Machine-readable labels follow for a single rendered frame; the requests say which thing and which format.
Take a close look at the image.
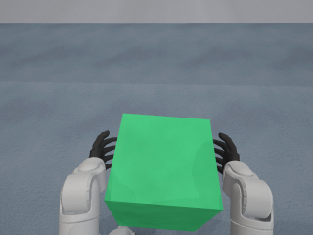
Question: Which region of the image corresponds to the robot left forearm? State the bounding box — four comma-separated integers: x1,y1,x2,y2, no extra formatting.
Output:
58,157,107,235

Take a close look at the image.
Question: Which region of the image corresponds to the robot right hand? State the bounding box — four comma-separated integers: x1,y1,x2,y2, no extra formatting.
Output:
212,132,240,174

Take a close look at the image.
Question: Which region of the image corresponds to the carton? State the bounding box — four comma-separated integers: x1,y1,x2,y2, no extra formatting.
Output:
104,113,224,232

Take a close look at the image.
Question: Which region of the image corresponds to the robot right forearm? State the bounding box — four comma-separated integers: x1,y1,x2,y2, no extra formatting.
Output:
222,160,274,235

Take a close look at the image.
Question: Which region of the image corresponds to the robot left hand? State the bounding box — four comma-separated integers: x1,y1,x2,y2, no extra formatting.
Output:
89,130,117,170

